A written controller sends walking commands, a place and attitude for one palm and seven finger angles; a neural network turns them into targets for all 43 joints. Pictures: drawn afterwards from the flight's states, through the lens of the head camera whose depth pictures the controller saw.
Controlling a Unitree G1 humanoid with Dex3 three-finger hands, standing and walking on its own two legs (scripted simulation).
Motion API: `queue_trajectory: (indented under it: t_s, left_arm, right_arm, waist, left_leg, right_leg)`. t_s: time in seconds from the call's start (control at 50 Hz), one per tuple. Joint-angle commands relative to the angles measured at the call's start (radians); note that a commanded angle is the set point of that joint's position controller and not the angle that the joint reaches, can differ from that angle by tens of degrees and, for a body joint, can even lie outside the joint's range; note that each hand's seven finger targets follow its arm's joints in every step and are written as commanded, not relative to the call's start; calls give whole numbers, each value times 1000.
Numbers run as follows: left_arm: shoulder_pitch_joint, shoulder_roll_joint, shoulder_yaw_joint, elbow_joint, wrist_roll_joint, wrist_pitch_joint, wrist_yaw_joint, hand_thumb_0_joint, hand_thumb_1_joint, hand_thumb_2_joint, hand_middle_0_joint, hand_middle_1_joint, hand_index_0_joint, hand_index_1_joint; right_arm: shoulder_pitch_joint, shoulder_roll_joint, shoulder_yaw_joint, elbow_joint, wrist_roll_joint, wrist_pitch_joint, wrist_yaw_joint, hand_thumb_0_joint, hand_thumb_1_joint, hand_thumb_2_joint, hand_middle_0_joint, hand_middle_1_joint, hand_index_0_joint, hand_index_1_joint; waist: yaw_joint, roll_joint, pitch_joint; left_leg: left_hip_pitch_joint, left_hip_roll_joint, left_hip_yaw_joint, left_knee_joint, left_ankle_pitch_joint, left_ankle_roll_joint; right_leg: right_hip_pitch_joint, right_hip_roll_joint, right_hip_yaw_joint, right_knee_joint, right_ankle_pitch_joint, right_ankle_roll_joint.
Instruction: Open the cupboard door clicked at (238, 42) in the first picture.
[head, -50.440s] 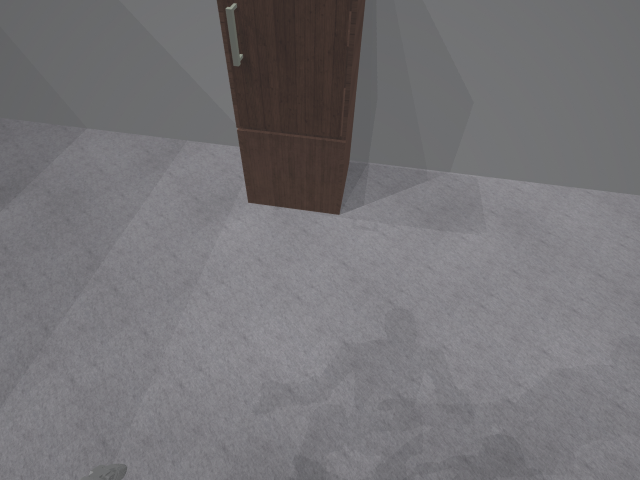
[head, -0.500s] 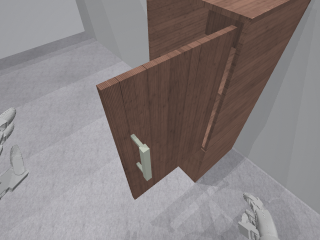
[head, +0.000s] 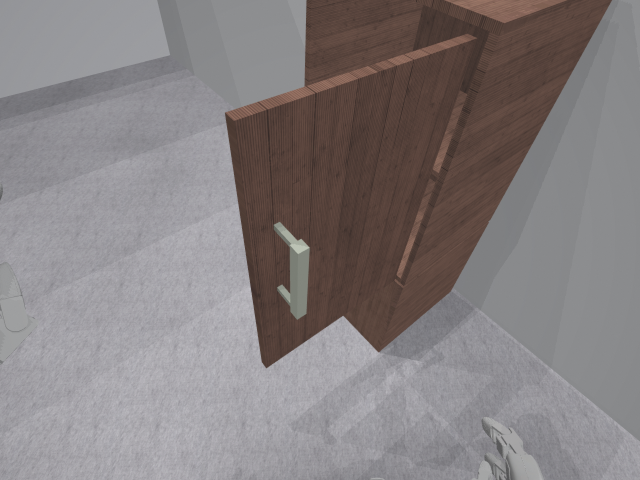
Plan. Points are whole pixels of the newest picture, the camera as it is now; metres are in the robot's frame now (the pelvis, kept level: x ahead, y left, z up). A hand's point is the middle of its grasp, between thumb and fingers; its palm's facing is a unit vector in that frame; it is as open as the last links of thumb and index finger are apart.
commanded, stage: step back with the hand held close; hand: left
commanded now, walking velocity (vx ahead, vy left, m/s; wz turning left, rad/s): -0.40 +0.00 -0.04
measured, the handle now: (290, 273) +0.39 +0.06 +0.01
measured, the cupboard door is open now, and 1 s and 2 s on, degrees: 88 88 88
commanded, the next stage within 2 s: stop stepping back and stand still in 0.50 s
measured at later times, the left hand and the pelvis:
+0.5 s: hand out of the picture +0.12 +0.27 +0.18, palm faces +0.49 -0.75 -0.44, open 7.4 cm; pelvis -0.08 -0.01 +0.02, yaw -1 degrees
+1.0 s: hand out of the picture +0.03 +0.24 +0.17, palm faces +0.39 -0.80 -0.46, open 7.4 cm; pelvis -0.17 -0.02 +0.01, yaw -3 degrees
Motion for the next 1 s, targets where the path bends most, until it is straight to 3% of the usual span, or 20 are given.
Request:
queue_trajectory:
  t_s: [0.0,0.06,0.14,0.18,0.22,0.24,0.26,0.28,0.32,0.42,0.5,0.56,0.6,0.62,0.7,0.74,0.8,0.9,0.94,0.98]
  left_arm:
    - [-26,160,137,-179,-12,-74,19,0,900,900,-200,-300,-200,-300]
    - [-30,163,117,-196,-28,-69,10,0,900,900,-200,-300,-200,-300]
    - [0,201,142,-221,-43,-64,16,0,900,900,-200,-300,-200,-300]
    - [14,218,159,-230,-50,-64,27,0,900,900,-200,-300,-200,-300]
    - [27,220,168,-243,-53,-68,32,0,900,900,-200,-300,-200,-300]
    - [36,224,181,-255,-47,-76,34,0,900,900,-200,-300,-200,-300]
    - [37,201,188,-279,-34,-89,34,0,900,900,-200,-300,-200,-300]
    - [19,195,192,-289,-22,-91,37,0,900,900,-200,-300,-200,-300]
    - [-7,191,179,-224,-29,-79,32,0,900,900,-200,-300,-200,-300]
    - [-51,107,36,-218,-60,-44,27,0,900,900,-200,-300,-200,-300]
    - [-131,158,43,-248,-67,-53,11,0,900,900,-200,-300,-200,-300]
    - [-100,277,148,-250,-68,-75,12,0,900,900,-200,-300,-200,-300]
    - [-29,263,152,-240,-71,-54,3,0,900,900,-200,-300,-200,-300]
    - [60,264,178,-215,-72,-37,2,0,900,900,-200,-300,-200,-300]
    - [138,223,167,-188,-96,-12,5,0,900,900,-200,-300,-200,-300]
    - [155,238,175,-206,-100,-20,6,0,900,900,-200,-300,-200,-300]
    - [119,200,141,-184,-94,-14,11,0,900,900,-200,-300,-200,-300]
    - [37,193,98,-173,-82,-8,17,0,900,900,-200,-300,-200,-300]
    - [-85,177,65,-189,-69,-7,22,0,900,900,-200,-300,-200,-300]
    - [-136,154,37,-128,-54,-11,20,0,900,900,-200,-300,-200,-300]
  right_arm:
    - [-128,-146,-64,-152,-4,-75,0,0,-900,-900,200,300,200,300]
    - [-128,-141,-73,-129,-2,-73,11,0,-900,-900,200,300,200,300]
    - [-137,-128,-77,-124,9,-43,20,0,-900,-900,200,300,200,300]
    - [-143,-113,-70,-117,13,-27,17,0,-900,-900,200,300,200,300]
    - [-152,-122,-69,-124,12,-21,10,0,-900,-900,200,300,200,300]
    - [-174,-140,-75,-135,5,-25,-2,0,-900,-900,200,300,200,300]
    - [-180,-163,-76,-149,-2,-38,-9,0,-900,-900,200,300,200,300]
    - [-182,-147,-80,-143,-18,-57,-15,0,-900,-900,200,300,200,300]
    - [-170,-133,-96,-114,-6,-85,-5,0,-900,-900,200,300,200,300]
    - [-156,-121,-71,-39,-10,-129,16,0,-900,-900,200,300,200,300]
    - [-178,-128,-67,-14,-15,-126,19,0,-900,-900,200,300,200,300]
    - [-220,-90,-44,-40,-22,-98,9,0,-900,-900,200,300,200,300]
    - [-221,-89,-50,-77,16,-95,-3,0,-900,-900,200,300,200,300]
    - [-220,-77,-38,-96,14,-80,-4,0,-900,-900,200,300,200,300]
    - [-186,-125,-28,-99,10,-65,-13,0,-900,-900,200,300,200,300]
    - [-184,-136,-33,-103,-2,-85,-12,0,-900,-900,200,300,200,300]
    - [-182,-144,-39,-103,-3,-96,-12,0,-900,-900,200,300,200,300]
    - [-149,-135,-54,-62,-5,-92,-15,0,-900,-900,200,300,200,300]
    - [-143,-140,-56,-44,-3,-101,-18,0,-900,-900,200,300,200,300]
    - [-136,-142,-49,-38,0,-115,-28,0,-900,-900,200,300,200,300]
  waist:
    - [23,105,-66]
    - [16,29,-193]
    - [13,-55,-170]
    - [12,-106,-165]
    - [6,-13,-133]
    - [11,139,-111]
    - [19,339,-123]
    - [23,383,-137]
    - [24,188,-130]
    - [25,244,-152]
    - [40,205,-213]
    - [45,-26,-247]
    - [35,-163,-246]
    - [34,-141,-235]
    - [25,130,-213]
    - [32,256,-238]
    - [22,177,-103]
    - [7,-71,-61]
    - [-3,-41,-51]
    - [-7,59,7]
  left_leg:
    - [-339,169,-161,-293,1,38]
    - [-135,116,-87,-155,172,-8]
    - [-58,44,-43,-14,-103,-20]
    - [28,34,-27,38,-129,-25]
    - [37,72,-80,-116,-148,-6]
    - [-81,139,-171,-269,-227,28]
    - [-335,286,-328,-470,-391,88]
    - [-456,385,-434,-588,-416,135]
    - [-296,376,-346,-492,-222,144]
    - [105,299,-226,-464,68,77]
    - [267,245,-132,-327,366,2]
    - [246,107,44,-104,199,-71]
    - [160,32,54,28,101,-63]
    - [96,34,47,25,109,-58]
    - [270,132,-65,-244,540,-23]
    - [258,180,-158,-342,392,2]
    - [42,163,-165,-478,-169,-23]
    - [207,50,-16,4,67,-65]
    - [196,65,-24,-4,73,-54]
    - [190,85,-47,-167,74,-38]
  right_leg:
    - [380,-15,83,42,310,-29]
    - [308,-96,162,-43,451,-61]
    - [104,-210,282,-268,81,-120]
    - [-19,-230,253,-333,-122,-120]
    - [-76,-157,165,-258,-191,-77]
    - [-7,-70,109,-128,-211,-41]
    - [232,41,24,160,-139,0]
    - [347,107,10,413,-160,6]
    - [207,92,66,523,-253,-3]
    - [85,55,-7,81,-344,-19]
    - [140,9,18,-348,-99,-51]
    - [102,-200,154,-345,341,-97]
    - [157,-203,106,-275,612,-74]
    - [203,-199,90,-229,661,-78]
    - [134,-21,-5,-167,194,-13]
    - [150,27,-41,-142,-113,-11]
    - [223,33,-37,-250,-263,-37]
    - [-84,-183,184,-483,-411,-146]
    - [-56,-189,151,-422,-313,-140]
    - [-14,-110,92,-333,-249,-86]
